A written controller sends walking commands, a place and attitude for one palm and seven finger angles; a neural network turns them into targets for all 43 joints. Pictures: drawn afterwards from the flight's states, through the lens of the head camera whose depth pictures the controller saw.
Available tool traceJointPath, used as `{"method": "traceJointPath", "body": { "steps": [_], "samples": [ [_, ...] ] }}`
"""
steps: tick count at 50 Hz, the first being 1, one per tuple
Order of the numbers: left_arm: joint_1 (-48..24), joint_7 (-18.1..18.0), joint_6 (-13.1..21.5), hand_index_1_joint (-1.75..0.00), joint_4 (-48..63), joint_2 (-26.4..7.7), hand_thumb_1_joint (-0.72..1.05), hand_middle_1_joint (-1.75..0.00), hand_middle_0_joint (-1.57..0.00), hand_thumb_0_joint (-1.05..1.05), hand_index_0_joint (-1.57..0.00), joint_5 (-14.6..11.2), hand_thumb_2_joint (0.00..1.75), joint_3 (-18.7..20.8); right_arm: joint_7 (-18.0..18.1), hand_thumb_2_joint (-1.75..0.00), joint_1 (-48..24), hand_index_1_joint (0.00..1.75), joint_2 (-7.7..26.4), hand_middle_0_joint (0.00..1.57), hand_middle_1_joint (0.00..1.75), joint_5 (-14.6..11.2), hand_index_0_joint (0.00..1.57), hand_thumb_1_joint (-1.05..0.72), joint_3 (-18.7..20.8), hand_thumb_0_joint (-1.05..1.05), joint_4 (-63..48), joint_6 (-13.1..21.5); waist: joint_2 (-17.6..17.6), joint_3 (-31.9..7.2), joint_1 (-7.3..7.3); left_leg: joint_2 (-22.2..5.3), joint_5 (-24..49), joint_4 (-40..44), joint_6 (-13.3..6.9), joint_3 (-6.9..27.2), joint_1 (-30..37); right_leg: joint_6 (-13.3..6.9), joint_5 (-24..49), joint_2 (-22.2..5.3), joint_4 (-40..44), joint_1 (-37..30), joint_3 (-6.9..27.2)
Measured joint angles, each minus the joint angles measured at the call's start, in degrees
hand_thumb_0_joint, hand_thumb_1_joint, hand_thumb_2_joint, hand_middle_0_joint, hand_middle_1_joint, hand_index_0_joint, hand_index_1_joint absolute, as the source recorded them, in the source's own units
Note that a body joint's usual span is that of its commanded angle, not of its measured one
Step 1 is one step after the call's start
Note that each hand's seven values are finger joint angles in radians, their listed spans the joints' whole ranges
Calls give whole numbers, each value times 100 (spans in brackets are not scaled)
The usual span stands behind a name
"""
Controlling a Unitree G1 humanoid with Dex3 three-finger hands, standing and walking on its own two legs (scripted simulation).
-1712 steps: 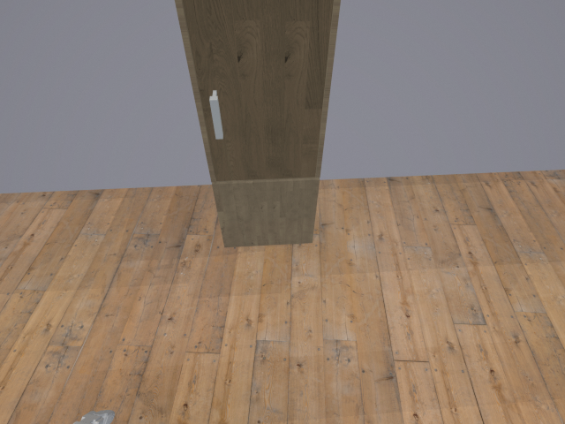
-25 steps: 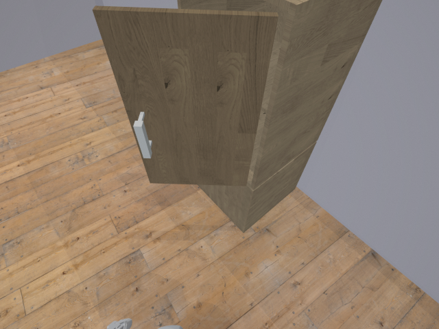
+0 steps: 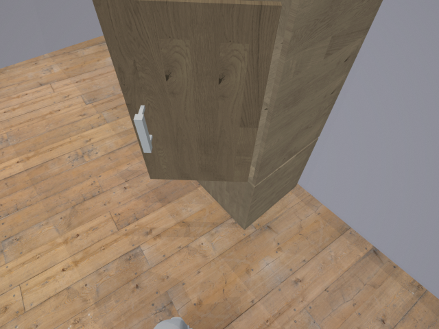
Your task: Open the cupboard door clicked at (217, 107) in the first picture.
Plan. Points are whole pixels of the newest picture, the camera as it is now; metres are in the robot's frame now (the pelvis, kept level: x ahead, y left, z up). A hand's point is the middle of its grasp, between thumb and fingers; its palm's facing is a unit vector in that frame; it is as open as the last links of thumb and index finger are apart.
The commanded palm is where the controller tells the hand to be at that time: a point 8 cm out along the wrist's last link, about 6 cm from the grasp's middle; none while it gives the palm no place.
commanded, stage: come to a stop and stand still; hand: left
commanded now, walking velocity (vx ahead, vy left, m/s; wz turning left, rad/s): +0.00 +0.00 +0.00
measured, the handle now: (145, 129) +0.59 +0.25 -0.05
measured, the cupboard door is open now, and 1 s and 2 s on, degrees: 48 48 48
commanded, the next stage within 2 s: look again from close up in 0.86 s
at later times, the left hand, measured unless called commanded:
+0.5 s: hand out of the picture +0.02 +0.16 -0.16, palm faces +0.02 -0.98 -0.21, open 7.4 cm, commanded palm none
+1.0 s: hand out of the picture +0.03 +0.18 -0.16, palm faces +0.03 -0.98 -0.21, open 7.4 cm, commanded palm none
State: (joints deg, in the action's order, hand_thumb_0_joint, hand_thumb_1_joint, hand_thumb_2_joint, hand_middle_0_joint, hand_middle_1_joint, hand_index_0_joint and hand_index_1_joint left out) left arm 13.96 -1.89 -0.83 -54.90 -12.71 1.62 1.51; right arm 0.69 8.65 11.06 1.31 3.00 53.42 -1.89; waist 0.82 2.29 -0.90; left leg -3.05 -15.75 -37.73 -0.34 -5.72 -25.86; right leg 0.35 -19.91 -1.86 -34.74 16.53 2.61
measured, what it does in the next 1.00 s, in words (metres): stands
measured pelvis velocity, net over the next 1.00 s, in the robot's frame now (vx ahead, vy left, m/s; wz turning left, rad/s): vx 0.03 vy -0.01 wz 0.02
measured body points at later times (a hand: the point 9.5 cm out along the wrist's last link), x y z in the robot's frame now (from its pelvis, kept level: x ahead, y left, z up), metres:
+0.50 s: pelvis +0.00 -0.02 +0.01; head +0.01 -0.02 +0.46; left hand +0.01 +0.22 -0.15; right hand +0.00 -0.24 -0.15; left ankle +0.06 +0.11 -0.72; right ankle -0.03 -0.15 -0.72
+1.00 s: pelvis +0.03 -0.01 +0.01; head +0.04 -0.01 +0.46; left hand +0.03 +0.23 -0.14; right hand +0.09 -0.25 -0.13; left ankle +0.06 +0.11 -0.72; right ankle -0.03 -0.15 -0.72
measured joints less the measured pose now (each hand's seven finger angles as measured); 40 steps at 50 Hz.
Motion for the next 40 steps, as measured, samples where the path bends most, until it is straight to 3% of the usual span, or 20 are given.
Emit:
{"method": "traceJointPath", "body": {
  "steps": [2,4,8,12,18,40],
  "samples": [
    [35,12,28,-30,-3,138,91,-30,-20,0,-20,36,89,-72,-33,-89,91,30,101,20,30,2,20,-91,61,0,-68,-12,-246,110,109,15,-170,-358,-14,304,-61,123,-238,114,-348,1,-109],
    [121,6,28,-30,9,178,90,-30,-20,0,-20,25,89,-91,-33,-89,259,30,65,20,30,-9,20,-91,43,0,-65,14,-184,103,172,95,120,-306,-30,355,81,170,-415,79,-572,-45,-98],
    [156,12,-75,-30,30,247,90,-30,-20,0,-20,-27,89,-109,-29,-89,658,30,-32,20,30,29,20,-91,-47,0,-31,60,-144,-87,231,132,47,-275,-6,399,129,-3,-549,90,-672,-52,-109],
    [221,55,53,-30,61,285,90,-30,-20,0,-20,-28,89,-145,-40,-89,835,30,-124,20,30,35,20,-91,-112,0,138,-36,-194,-189,196,116,117,-102,15,483,137,55,-311,137,-445,-85,-154],
    [384,71,3,-30,-89,292,90,-30,-20,0,-20,-44,89,-163,-37,-89,1033,30,-197,20,30,30,20,-91,-156,0,283,43,-163,-279,266,104,339,192,94,479,270,25,-244,156,-262,-158,-135],
    [326,80,153,-30,-624,207,90,-30,-20,0,-20,-52,89,-146,31,-89,499,30,-115,20,30,-37,20,-91,-236,0,753,254,19,-135,87,114,353,718,108,423,743,45,-80,133,453,-689,-99]
  ]
}}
